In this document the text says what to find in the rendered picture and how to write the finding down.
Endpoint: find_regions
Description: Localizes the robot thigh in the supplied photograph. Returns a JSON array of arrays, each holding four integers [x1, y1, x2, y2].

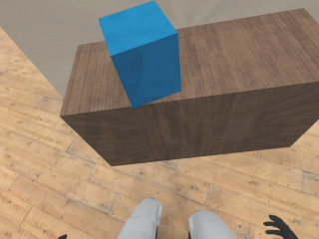
[[188, 210, 236, 239], [117, 198, 162, 239]]

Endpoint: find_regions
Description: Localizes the pedestal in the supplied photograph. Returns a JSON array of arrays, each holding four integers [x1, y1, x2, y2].
[[59, 8, 319, 166]]

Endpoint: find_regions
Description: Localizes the right robot hand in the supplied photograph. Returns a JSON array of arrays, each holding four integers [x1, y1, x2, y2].
[[263, 214, 298, 239]]

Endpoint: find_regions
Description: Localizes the carton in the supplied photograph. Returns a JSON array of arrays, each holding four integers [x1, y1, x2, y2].
[[98, 0, 181, 109]]

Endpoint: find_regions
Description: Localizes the robot right thigh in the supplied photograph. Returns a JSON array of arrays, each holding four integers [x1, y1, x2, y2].
[[188, 210, 236, 239]]

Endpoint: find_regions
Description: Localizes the robot left thigh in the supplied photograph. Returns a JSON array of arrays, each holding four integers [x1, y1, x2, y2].
[[117, 198, 162, 239]]

